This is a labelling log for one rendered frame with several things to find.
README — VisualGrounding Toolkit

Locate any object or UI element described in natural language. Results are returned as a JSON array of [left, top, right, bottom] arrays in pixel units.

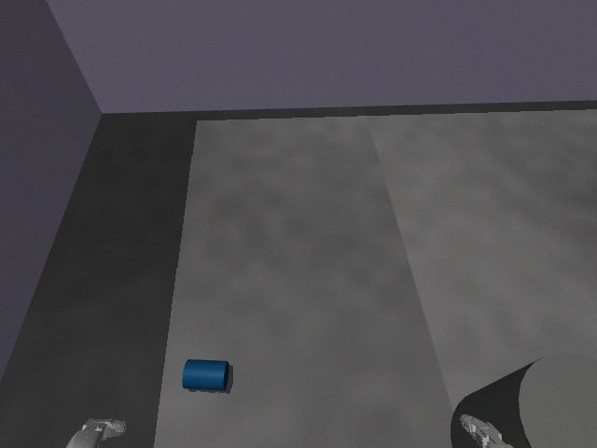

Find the left robot hand
[[66, 418, 127, 448]]

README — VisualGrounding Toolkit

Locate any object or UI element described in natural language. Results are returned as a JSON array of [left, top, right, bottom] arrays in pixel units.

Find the right robot hand
[[460, 414, 513, 448]]

